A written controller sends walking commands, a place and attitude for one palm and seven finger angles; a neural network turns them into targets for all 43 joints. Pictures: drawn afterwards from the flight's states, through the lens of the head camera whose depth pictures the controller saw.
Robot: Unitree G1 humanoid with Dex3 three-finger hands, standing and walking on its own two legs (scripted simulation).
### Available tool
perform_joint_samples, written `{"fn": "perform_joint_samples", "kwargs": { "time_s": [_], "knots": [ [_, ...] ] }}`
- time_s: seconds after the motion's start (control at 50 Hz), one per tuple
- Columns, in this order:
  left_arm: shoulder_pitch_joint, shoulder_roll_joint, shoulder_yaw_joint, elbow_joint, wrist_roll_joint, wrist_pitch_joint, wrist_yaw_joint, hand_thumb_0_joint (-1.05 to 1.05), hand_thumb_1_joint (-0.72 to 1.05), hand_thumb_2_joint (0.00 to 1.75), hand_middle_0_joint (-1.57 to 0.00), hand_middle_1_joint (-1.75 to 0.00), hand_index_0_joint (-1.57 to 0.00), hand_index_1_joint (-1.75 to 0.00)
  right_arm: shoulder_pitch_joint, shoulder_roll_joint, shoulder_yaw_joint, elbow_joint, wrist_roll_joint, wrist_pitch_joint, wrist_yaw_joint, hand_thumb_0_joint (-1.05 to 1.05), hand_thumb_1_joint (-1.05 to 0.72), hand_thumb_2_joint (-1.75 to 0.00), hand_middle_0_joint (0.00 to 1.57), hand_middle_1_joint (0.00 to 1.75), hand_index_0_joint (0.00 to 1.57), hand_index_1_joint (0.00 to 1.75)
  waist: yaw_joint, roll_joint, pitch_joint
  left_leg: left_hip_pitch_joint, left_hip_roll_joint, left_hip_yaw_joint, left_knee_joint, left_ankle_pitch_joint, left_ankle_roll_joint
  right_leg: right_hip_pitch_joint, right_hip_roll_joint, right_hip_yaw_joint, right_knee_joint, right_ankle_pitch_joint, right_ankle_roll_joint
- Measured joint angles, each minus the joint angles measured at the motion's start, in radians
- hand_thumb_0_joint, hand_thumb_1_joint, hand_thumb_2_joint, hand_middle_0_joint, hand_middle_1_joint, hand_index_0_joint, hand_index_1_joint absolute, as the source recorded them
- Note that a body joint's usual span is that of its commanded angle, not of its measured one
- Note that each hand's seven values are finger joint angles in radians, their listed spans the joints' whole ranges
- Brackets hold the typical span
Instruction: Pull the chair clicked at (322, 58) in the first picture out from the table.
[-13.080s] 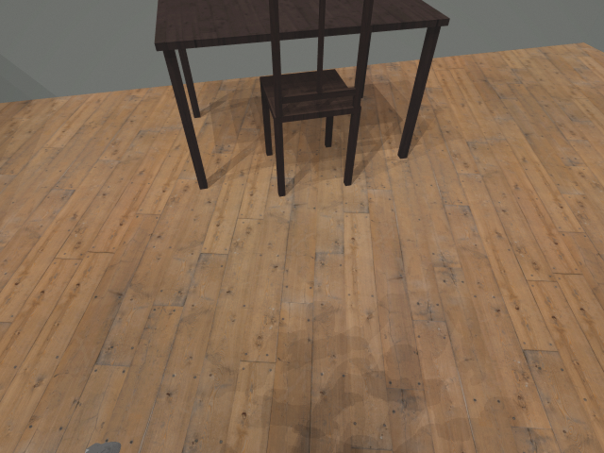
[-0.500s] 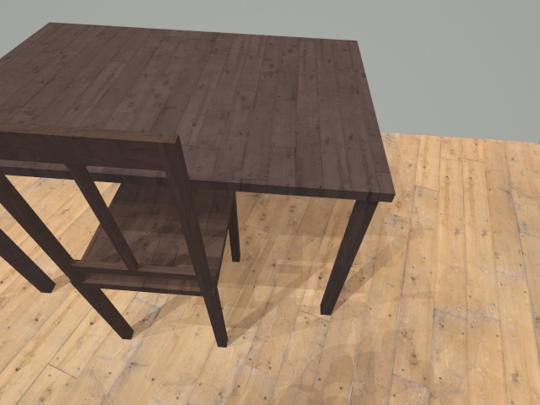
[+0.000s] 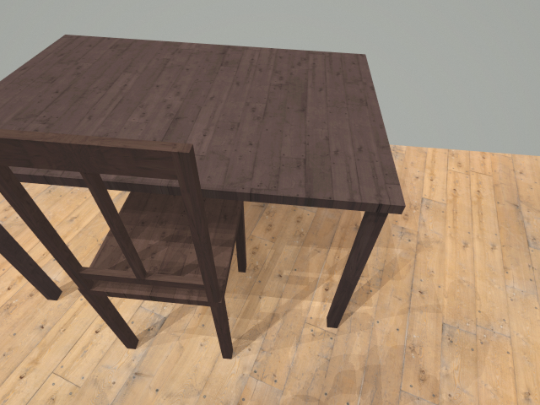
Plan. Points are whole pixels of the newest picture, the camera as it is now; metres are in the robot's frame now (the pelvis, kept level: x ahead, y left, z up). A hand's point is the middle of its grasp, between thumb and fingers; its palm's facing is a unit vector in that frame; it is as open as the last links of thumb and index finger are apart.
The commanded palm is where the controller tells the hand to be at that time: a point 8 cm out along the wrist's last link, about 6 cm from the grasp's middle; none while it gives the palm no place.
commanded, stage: look again from close up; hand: left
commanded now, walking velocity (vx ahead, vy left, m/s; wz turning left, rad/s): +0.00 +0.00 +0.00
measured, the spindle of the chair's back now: (119, 232) +0.44 +0.34 -0.07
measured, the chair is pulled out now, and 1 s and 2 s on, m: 0.00 0.00 0.00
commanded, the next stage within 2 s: raise the hand toward the chair's back in 0.78 s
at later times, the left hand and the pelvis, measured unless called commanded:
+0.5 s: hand out of the picture -0.01 +0.18 -0.18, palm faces +0.03 -0.98 -0.17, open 7.4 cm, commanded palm none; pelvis +0.01 +0.01 +0.00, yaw +0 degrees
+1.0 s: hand out of the picture +0.11 +0.21 -0.10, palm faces +0.23 -0.96 -0.19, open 7.4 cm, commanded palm +0.11 +0.24 -0.07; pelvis +0.00 +0.01 +0.00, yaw +2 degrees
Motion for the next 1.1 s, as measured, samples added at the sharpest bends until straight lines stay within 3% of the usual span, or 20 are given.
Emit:
{"fn": "perform_joint_samples", "kwargs": {
  "time_s": [0.9, 0.94, 0.98, 1.02, 1.06, 1.1],
  "knots": [
    [-0.010, 0.016, 0.006, 0.024, 0.006, 0.010, 0.004, 0.00, 0.91, 0.90, -0.20, -0.30, -0.20, -0.30, 0.003, 0.013, 0.001, 0.027, 0.004, 0.001, -0.004, 0.01, -0.91, -0.90, 0.20, 0.30, 0.20, 0.30, 0.002, -0.013, 0.012, 0.016, -0.024, 0.002, -0.041, 0.012, 0.022, 0.017, -0.021, 0.002, -0.039, 0.011, 0.026],
    [0.098, 0.023, 0.032, -0.349, -0.063, 0.111, 0.017, 0.01, 0.92, 0.90, -0.20, -0.30, -0.20, -0.30, 0.046, 0.004, 0.005, -0.081, 0.027, -0.039, -0.012, 0.01, -0.92, -0.89, 0.20, 0.30, 0.20, 0.30, -0.004, -0.017, 0.020, -0.006, -0.028, -0.003, -0.018, 0.006, 0.018, -0.015, -0.026, 0.002, 0.007, 0.001, 0.021],
    [0.169, 0.058, 0.036, -0.666, -0.107, 0.068, 0.049, 0.02, 0.93, 0.90, -0.21, -0.30, -0.20, -0.30, 0.084, -0.006, 0.006, -0.166, 0.037, -0.138, -0.022, 0.01, -0.92, -0.89, 0.20, 0.30, 0.20, 0.30, -0.004, -0.032, 0.004, -0.025, -0.044, 0.000, -0.019, 0.012, 0.013, -0.087, -0.034, 0.025, 0.121, -0.030, 0.009],
    [0.145, 0.075, 0.042, -0.844, -0.147, -0.001, 0.048, 0.03, 0.91, 0.89, -0.20, -0.29, -0.20, -0.30, 0.092, -0.030, -0.003, -0.244, 0.039, -0.201, -0.017, 0.02, -0.92, -0.89, 0.20, 0.30, 0.20, 0.30, -0.026, -0.024, -0.012, -0.073, -0.060, -0.017, 0.025, 0.008, 0.012, -0.150, -0.034, 0.025, 0.171, -0.047, 0.005],
    [0.067, 0.075, 0.069, -0.907, -0.170, -0.110, 0.003, 0.02, 0.89, 0.88, -0.20, -0.29, -0.19, -0.29, 0.072, -0.064, -0.013, -0.315, 0.030, -0.227, -0.004, 0.01, -0.92, -0.89, 0.20, 0.30, 0.20, 0.30, -0.049, -0.009, -0.040, -0.168, -0.068, -0.032, 0.129, -0.024, 0.009, -0.228, -0.032, 0.016, 0.201, -0.050, -0.003],
    [-0.001, 0.060, 0.106, -0.897, -0.208, -0.245, -0.081, 0.02, 0.85, 0.86, -0.19, -0.28, -0.19, -0.29, 0.030, -0.094, -0.024, -0.364, 0.022, -0.223, 0.009, 0.01, -0.91, -0.89, 0.20, 0.30, 0.20, 0.30, -0.055, 0.012, -0.093, -0.286, -0.049, -0.033, 0.251, -0.073, 0.002, -0.337, -0.018, 0.010, 0.299, -0.072, -0.010]
  ]
}}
